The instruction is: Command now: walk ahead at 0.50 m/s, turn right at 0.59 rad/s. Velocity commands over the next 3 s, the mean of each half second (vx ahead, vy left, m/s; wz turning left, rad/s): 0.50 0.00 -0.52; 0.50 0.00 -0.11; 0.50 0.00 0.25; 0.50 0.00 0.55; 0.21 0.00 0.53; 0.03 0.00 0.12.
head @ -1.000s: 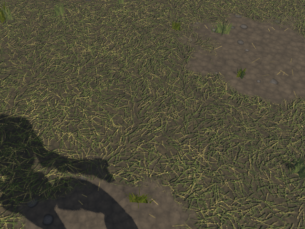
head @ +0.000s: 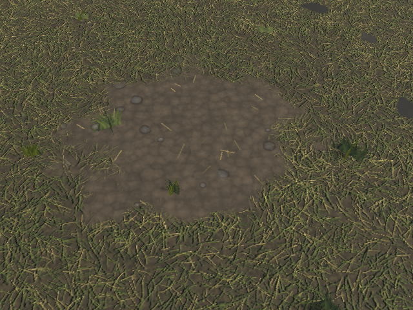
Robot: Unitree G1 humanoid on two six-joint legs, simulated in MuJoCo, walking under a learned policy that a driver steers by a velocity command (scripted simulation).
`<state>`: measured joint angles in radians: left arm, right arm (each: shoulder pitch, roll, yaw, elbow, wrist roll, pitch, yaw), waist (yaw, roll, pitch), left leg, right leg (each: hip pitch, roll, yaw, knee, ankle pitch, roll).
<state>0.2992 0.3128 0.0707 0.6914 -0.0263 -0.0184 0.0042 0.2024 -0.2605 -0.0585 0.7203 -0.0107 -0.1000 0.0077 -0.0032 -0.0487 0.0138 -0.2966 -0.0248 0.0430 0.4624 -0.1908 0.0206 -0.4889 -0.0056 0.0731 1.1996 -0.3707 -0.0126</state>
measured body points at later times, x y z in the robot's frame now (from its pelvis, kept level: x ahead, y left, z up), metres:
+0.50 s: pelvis +0.26 -0.08 +0.00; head +0.30 -0.10 +0.44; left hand +0.48 +0.13 -0.09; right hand +0.28 -0.38 -0.13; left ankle +0.21 +0.10 -0.64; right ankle +0.29 -0.17 -0.74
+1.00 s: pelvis +0.56 -0.09 -0.01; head +0.59 -0.09 +0.44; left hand +0.69 +0.16 -0.13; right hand +0.62 -0.39 -0.11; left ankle +0.65 -0.03 -0.74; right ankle +0.38 -0.19 -0.65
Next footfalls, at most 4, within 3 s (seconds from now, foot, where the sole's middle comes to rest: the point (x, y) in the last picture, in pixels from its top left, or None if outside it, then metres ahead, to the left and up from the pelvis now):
0.36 right None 0.33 -0.18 -0.77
0.88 left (221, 251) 0.69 -0.04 -0.77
1.40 right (298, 203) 0.89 -0.34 -0.77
1.92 left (226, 148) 1.17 -0.07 -0.77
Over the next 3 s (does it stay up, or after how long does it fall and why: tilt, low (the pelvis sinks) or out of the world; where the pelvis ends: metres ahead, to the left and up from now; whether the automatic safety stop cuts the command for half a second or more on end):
stays up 1.28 -0.11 0.00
